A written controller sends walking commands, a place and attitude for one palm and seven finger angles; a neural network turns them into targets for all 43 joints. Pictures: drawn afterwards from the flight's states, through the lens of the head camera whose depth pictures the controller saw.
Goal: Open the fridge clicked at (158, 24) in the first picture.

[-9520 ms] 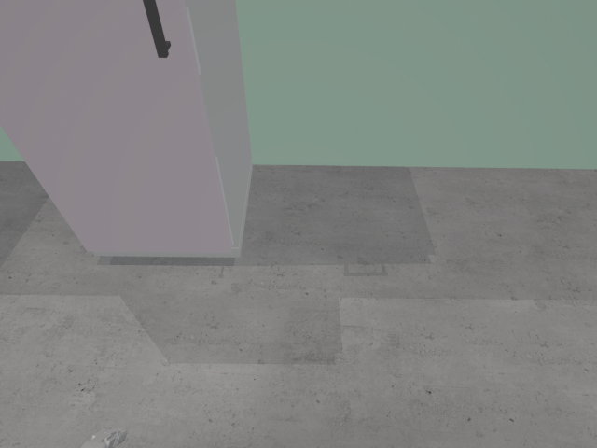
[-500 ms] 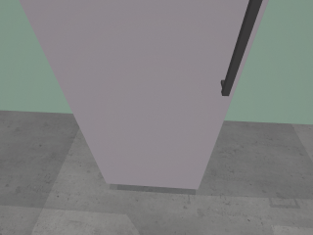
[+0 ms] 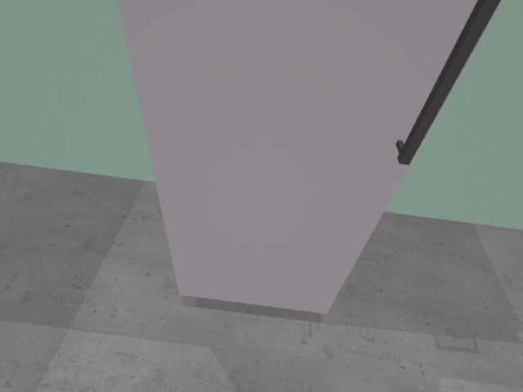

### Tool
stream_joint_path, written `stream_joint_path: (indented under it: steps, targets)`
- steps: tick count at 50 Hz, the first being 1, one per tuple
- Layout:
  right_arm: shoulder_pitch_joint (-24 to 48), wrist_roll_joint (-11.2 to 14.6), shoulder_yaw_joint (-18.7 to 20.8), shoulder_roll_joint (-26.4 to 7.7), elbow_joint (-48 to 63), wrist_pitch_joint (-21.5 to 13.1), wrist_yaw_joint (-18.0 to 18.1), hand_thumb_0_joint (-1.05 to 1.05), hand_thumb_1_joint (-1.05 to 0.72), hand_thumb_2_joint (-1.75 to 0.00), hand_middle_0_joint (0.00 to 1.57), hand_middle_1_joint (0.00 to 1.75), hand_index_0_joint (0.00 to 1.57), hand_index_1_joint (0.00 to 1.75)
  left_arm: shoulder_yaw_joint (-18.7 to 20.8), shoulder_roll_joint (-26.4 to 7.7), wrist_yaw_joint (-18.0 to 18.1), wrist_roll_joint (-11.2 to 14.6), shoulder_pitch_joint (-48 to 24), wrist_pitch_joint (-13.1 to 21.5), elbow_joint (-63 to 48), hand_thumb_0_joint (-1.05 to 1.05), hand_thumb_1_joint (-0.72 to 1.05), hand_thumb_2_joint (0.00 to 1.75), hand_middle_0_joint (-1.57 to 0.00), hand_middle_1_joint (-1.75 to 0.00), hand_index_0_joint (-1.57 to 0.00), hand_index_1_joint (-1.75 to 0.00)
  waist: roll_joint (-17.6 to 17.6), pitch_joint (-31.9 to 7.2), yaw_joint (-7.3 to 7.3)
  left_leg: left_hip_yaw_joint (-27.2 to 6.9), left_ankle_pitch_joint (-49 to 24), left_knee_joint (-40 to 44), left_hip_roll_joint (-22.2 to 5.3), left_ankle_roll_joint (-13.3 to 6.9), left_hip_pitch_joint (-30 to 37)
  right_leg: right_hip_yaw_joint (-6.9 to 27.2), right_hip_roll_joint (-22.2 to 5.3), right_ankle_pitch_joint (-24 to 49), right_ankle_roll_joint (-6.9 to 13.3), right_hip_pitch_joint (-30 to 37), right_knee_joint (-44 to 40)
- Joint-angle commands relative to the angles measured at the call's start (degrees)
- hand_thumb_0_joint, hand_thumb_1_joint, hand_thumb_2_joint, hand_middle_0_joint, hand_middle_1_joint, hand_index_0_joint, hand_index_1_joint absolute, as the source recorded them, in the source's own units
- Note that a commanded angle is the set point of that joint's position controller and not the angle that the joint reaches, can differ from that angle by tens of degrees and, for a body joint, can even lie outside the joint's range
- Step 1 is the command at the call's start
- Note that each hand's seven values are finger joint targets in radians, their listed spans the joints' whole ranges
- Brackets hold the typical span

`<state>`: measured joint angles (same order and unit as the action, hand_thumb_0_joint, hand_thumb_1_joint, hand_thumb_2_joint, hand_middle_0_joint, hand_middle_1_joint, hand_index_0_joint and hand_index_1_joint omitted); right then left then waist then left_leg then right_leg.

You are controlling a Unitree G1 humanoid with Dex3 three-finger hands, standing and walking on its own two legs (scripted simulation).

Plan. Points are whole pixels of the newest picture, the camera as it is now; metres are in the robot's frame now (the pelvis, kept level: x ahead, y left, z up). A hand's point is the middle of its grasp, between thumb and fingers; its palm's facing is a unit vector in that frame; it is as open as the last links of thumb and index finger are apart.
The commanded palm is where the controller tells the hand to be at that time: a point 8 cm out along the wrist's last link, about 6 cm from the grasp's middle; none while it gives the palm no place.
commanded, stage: come to a stop and stand still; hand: right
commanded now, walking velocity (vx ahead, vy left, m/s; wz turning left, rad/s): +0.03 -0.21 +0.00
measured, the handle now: (436, 85) +0.53 -0.25 +0.26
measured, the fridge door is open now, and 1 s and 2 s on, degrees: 0 0 0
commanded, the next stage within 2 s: look again from close up in 0.82 s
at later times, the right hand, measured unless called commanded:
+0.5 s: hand out of the picture -0.04 -0.26 -0.18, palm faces +0.08 +0.96 -0.26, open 7.4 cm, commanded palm none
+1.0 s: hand out of the picture +0.02 -0.25 -0.18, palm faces +0.01 +0.98 -0.21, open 7.3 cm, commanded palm none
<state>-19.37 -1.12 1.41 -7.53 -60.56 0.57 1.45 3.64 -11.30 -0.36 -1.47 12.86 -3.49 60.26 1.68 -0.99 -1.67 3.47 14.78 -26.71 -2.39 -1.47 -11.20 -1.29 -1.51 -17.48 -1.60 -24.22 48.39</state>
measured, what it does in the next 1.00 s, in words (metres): steps on the spot: right foot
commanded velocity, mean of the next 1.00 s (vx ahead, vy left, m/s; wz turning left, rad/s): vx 0.00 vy -0.01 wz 0.00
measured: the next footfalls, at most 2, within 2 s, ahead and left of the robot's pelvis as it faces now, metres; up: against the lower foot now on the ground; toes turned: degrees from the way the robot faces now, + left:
right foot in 0.32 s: -0.01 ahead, -0.16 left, +0.00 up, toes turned -5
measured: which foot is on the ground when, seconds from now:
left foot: down 0.00-1.00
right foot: up 0.00-0.30, down 0.32-1.00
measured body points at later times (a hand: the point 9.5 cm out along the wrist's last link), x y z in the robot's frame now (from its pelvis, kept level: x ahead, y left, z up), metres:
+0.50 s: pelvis -0.03 -0.07 -0.01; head -0.04 -0.06 +0.44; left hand +0.04 +0.16 -0.16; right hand -0.04 -0.31 -0.16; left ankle +0.00 +0.09 -0.74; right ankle -0.05 -0.16 -0.74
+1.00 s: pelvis -0.01 -0.07 -0.01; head +0.01 -0.06 +0.44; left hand -0.02 +0.15 -0.17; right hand +0.02 -0.30 -0.16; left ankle +0.00 +0.09 -0.74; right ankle -0.05 -0.16 -0.74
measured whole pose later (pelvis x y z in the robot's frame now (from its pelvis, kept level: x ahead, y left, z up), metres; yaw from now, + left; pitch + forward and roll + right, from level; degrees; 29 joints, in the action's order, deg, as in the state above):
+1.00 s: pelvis -0.01 -0.07 -0.01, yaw +0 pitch -1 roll +0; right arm -14.2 -0.7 -0.2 -9.5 -60.6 0.4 2.1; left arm -0.9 -9.4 1.4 -1.0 17.7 0.8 61.8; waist 0.1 2.7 0.3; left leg 1.2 14.6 -29.0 -5.8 3.9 -13.3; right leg -5.7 1.1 -19.0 2.4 -7.6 27.4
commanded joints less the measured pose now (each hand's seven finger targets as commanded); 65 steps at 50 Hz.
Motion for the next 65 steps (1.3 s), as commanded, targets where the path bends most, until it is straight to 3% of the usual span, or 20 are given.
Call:
stream_joint_path:
  steps: [1,3,6,9,10,11,12,13,14,15,16,17,18,19,22,27,35,38,55,65]
  targets:
    - [-2.83,-0.04,1.94,-9.56,2.33,-2.16,0.6,0.0,-0.9,-0.9,0.2,0.3,0.2,0.3,0.2,-3.17,-0.08,-0.03,0.52,1.83,-2.93,0.0,0.9,0.9,-0.2,-0.3,-0.2,-0.3,-8.71,5.87,-1.01,-13.67,-2.47,14.69,-14.79,-4.8,3.35,0.93,-0.94,0.3,-1.26,-6.34,3.36]
    - [-4.94,-0.21,2.32,-9.94,1.48,-2.16,0.97,0.0,-0.9,-0.9,0.2,0.3,0.2,0.3,0.05,-3.19,0.23,0.08,-0.28,1.86,-3.6,0.0,0.9,0.9,-0.2,-0.3,-0.2,-0.3,-9.14,4.13,-2.03,-14.25,-9.65,12.42,-16.81,-6.6,7.55,1.13,-1.41,-2.2,-1.62,-7.15,2.54]
    - [-6.57,-0.54,2.54,-10.12,0.31,-2.06,1.21,0.0,-0.9,-0.9,0.2,0.3,0.2,0.3,-0.41,-2.34,0.58,0.5,-1.49,1.9,-4.12,0.0,0.9,0.9,-0.2,-0.3,-0.2,-0.3,-10.48,2.14,-2.87,-13.8,-21.09,9.32,-17.28,-7.69,10.11,0.4,-1.09,-6.0,-1.74,-4.97,-2.3]
    - [-4.68,-0.76,2.51,-10.48,-0.23,-1.7,1.15,0.0,-0.9,-0.9,0.2,0.3,0.2,0.3,-0.81,-1.56,0.8,1.06,-0.8,2.18,-3.5,0.0,0.9,0.9,-0.2,-0.3,-0.2,-0.3,-13.49,1.31,-2.36,-12.47,-22.41,8.62,-16.24,-7.61,6.74,-1.16,-0.35,-7.15,-1.2,1.83,-9.41]
    - [-3.36,-0.74,2.52,-10.59,-0.43,-1.57,1.12,0.0,-0.9,-0.9,0.2,0.3,0.2,0.3,-0.96,-1.17,0.89,1.12,0.46,2.29,-2.94,0.0,0.9,0.9,-0.2,-0.3,-0.2,-0.3,-13.01,0.92,-1.58,-11.65,-20.86,8.36,-15.28,-7.03,4.92,-1.43,0.05,-5.44,-0.91,4.77,-12.43]
    - [-6.08,-1.26,1.37,-11.41,-0.46,-3.14,3.23,0.0,-0.9,-0.9,0.2,0.3,0.2,0.3,-1.31,-3.26,0.68,0.48,-0.23,3.28,-6.48,0.0,0.9,0.9,-0.2,-0.3,-0.2,-0.3,-7.78,0.72,0.47,-15.37,-43.47,2.86,-14.51,-5.13,5.16,-1.95,1.88,-6.91,-0.9,5.82,-8.68]
    - [-2.97,-0.86,1.72,-13.58,2.16,-3.36,2.92,0.0,-0.9,-0.9,0.2,0.3,0.2,0.3,-1.43,-1.44,0.54,0.91,3.24,3.27,-6.98,0.0,0.9,0.9,-0.2,-0.3,-0.2,-0.3,-6.09,-2.99,1.88,-10.7,-29.27,2.53,-13.82,-5.25,3.27,-1.39,0.65,-6.31,0.97,7.88,-12.34]
    - [0.2,-0.57,1.68,-12.8,2.71,-2.91,2.53,0.0,-0.9,-0.9,0.2,0.3,0.2,0.3,-2.03,-1.38,0.57,1.27,6.03,3.28,-6.75,0.0,0.9,0.9,-0.2,-0.3,-0.2,-0.3,-5.79,-3.8,3.81,-8.32,-14.14,2.15,-11.91,-4.27,-0.78,-1.76,1.09,-1.52,0.9,12.92,-18.28]
    - [1.39,-0.36,1.57,-11.16,3.45,-2.52,2.29,0.0,-0.9,-0.9,0.2,0.3,0.2,0.3,-2.2,-2.16,0.47,0.71,8.58,3.91,-6.31,0.0,0.9,0.9,-0.2,-0.3,-0.2,-0.3,-1.85,-1.88,4.07,-5.56,-6.32,-0.93,-8.41,-2.83,-3.7,-0.84,-0.31,2.03,1.15,14.38,-22.17]
    - [0.58,0.14,0.85,-8.36,3.03,-2.03,2.05,0.0,-0.9,-0.9,0.2,0.3,0.2,0.3,-2.07,-4.5,0.67,0.34,8.76,4.42,-6.01,0.0,0.9,0.9,-0.2,-0.3,-0.2,-0.3,4.64,-0.14,3.11,-3.08,-2.78,-4.59,-4.85,-1.12,-4.42,2.89,-4.71,9.02,2.59,13.08,-25.05]
    - [-1.44,0.25,0.52,-6.43,3.22,-1.74,1.81,0.0,-0.9,-0.9,0.2,0.3,0.2,0.3,-1.96,-6.4,1.06,0.15,7.58,4.38,-6.95,0.0,0.9,0.9,-0.2,-0.3,-0.2,-0.3,5.87,-0.21,1.49,-0.89,0.27,-4.45,-2.85,-0.2,-2.75,6.1,-8.87,14.63,4.7,9.62,-24.37]
    - [-1.68,-0.08,0.33,-5.79,3.07,-1.46,1.76,0.0,-0.9,-0.9,0.2,0.3,0.2,0.3,-2.15,-6.27,1.29,0.17,5.56,4.15,-7.87,0.0,0.9,0.9,-0.2,-0.3,-0.2,-0.3,4.0,1.29,0.94,-0.51,2.15,-3.38,-2.0,-0.17,-2.24,4.97,-8.24,12.25,5.15,7.45,-24.27]
    - [-0.14,-0.32,-0.02,-6.09,2.84,-0.96,1.56,0.0,-0.9,-0.9,0.2,0.3,0.2,0.3,-2.32,-5.76,1.22,0.41,4.58,4.32,-8.04,0.0,0.9,0.9,-0.2,-0.3,-0.2,-0.3,8.1,3.7,1.44,0.0,3.43,-3.93,-1.82,0.21,-1.98,6.06,-6.87,9.32,4.68,5.43,-26.67]
    - [0.12,-0.38,-0.02,-6.52,3.14,-0.88,1.33,0.0,-0.9,-0.9,0.2,0.3,0.2,0.3,-2.57,-5.73,1.26,0.41,4.2,4.42,-8.08,0.0,0.9,0.9,-0.2,-0.3,-0.2,-0.3,9.12,5.81,0.98,-0.25,3.37,-4.35,-1.35,0.37,-1.92,6.44,-6.77,9.51,4.77,4.08,-28.11]
    - [0.02,-0.29,-0.49,-6.97,2.94,-0.63,0.75,0.0,-0.9,-0.9,0.2,0.3,0.2,0.3,-2.44,-6.18,1.4,0.5,3.45,4.38,-8.36,0.0,0.9,0.9,-0.2,-0.3,-0.2,-0.3,0.04,8.0,0.8,-1.62,2.12,-1.72,-1.82,0.54,-2.39,6.37,-5.68,-1.39,4.53,3.52,-30.85]
    - [0.25,-0.38,-0.72,-8.23,3.71,-0.52,0.4,0.0,-0.9,-0.9,0.2,0.3,0.2,0.3,-2.62,-6.87,1.18,0.34,3.33,4.63,-7.72,0.0,0.9,0.9,-0.2,-0.3,-0.2,-0.3,-0.24,9.1,0.72,-2.64,1.51,-0.37,-2.44,0.6,-2.54,6.65,-4.98,-7.79,4.4,3.0,-34.29]
    - [1.57,-0.02,-0.66,-9.38,4.04,-1.04,0.41,0.0,-0.9,-0.9,0.2,0.3,0.2,0.3,-3.13,-6.67,1.44,0.46,5.16,5.5,-5.31,0.0,0.9,0.9,-0.2,-0.3,-0.2,-0.3,-1.2,4.34,1.01,-2.96,-5.5,-0.24,-3.84,0.66,0.26,4.42,-4.53,9.33,4.12,8.84,-30.53]
    - [1.94,0.17,-0.69,-9.32,3.46,-1.0,0.5,0.0,-0.9,-0.9,0.2,0.3,0.2,0.3,-3.22,-6.3,1.66,0.51,5.9,5.62,-3.99,0.0,0.9,0.9,-0.2,-0.3,-0.2,-0.3,0.12,3.52,1.12,-2.85,-7.17,-0.75,-3.94,0.72,0.7,3.61,-4.6,14.24,3.92,10.69,-29.57]
    - [1.59,0.25,-0.44,-8.34,1.18,-1.72,0.95,0.0,-0.9,-0.9,0.2,0.3,0.2,0.3,-2.84,-4.0,2.18,0.74,6.69,5.46,0.34,0.0,0.9,0.9,-0.2,-0.3,-0.2,-0.3,-2.25,2.34,1.69,-3.68,-17.34,-0.79,-4.81,0.2,2.05,1.1,-4.2,17.48,3.39,14.05,-25.53]
    - [1.71,0.22,-0.39,-8.54,0.83,-1.82,0.83,0.0,-0.9,-0.9,0.2,0.3,0.2,0.3,-2.82,-3.95,2.25,0.72,5.36,5.18,1.09,0.0,0.9,0.9,-0.2,-0.3,-0.2,-0.3,-2.84,3.1,1.62,-4.15,-16.66,0.75,-4.88,-0.02,1.6,0.66,-4.41,14.69,3.04,14.33,-25.81]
